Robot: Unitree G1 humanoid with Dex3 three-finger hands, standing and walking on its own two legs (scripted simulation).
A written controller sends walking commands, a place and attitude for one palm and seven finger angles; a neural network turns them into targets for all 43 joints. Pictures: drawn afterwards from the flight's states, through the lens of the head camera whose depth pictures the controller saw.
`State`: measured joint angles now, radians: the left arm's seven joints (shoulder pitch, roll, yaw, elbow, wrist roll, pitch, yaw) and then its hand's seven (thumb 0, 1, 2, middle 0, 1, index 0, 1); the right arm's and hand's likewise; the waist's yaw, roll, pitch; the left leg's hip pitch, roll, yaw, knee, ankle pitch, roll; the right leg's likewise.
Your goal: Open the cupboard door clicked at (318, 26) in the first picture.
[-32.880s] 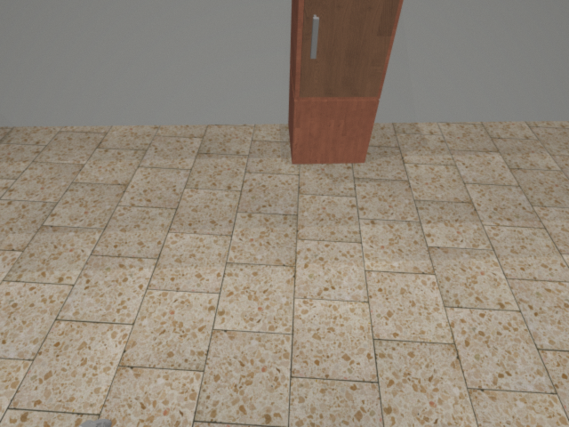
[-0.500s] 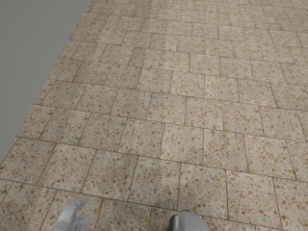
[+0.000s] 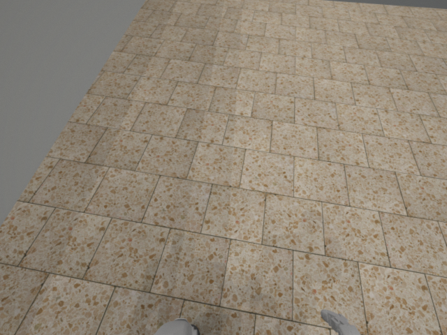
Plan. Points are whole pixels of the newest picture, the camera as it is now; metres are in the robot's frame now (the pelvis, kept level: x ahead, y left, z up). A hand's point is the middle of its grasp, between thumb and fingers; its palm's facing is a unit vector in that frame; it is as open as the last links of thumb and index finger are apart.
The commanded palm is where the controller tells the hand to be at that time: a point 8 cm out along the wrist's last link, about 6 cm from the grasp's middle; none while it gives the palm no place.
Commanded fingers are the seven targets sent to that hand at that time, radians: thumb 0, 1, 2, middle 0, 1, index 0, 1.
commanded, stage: walk to a spot facing it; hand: left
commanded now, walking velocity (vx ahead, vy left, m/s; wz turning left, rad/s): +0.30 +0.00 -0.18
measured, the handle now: out of the picture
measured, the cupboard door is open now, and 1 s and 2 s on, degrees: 48 48 48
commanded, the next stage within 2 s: turn to face it in 0.08 s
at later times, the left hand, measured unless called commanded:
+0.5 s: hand (167, 254) +0.30 +0.16 -0.15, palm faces +0.06 -0.97 -0.22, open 7.4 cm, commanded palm none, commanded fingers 0.00 0.90 0.90 -0.20 -0.30 -0.20 -0.30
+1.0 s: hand (154, 250) +0.30 +0.19 -0.14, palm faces +0.37 -0.87 -0.32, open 7.4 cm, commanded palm none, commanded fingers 0.00 0.90 0.90 -0.20 -0.30 -0.20 -0.30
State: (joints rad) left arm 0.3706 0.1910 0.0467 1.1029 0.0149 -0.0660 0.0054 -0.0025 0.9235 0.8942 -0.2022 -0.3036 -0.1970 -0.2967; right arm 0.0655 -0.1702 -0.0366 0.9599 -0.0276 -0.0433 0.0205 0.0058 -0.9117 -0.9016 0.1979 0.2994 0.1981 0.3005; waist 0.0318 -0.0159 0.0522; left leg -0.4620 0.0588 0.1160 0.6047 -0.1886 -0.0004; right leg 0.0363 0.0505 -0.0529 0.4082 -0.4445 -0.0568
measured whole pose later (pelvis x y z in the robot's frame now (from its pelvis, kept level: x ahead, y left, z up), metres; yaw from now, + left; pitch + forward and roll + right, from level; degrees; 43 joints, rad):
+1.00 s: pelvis +0.28 -0.06 +0.00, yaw +22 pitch +2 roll +2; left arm 0.14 0.24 0.06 0.88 0.02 0.02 0.01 0.01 0.91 0.89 -0.20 -0.30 -0.20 -0.30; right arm 0.17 -0.25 -0.07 0.91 -0.02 0.04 0.00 0.01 -0.91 -0.90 0.20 0.30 0.20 0.30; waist -0.01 0.02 0.06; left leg -0.37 0.02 -0.05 0.63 -0.32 -0.05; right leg -0.35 -0.04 -0.05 0.62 -0.31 0.04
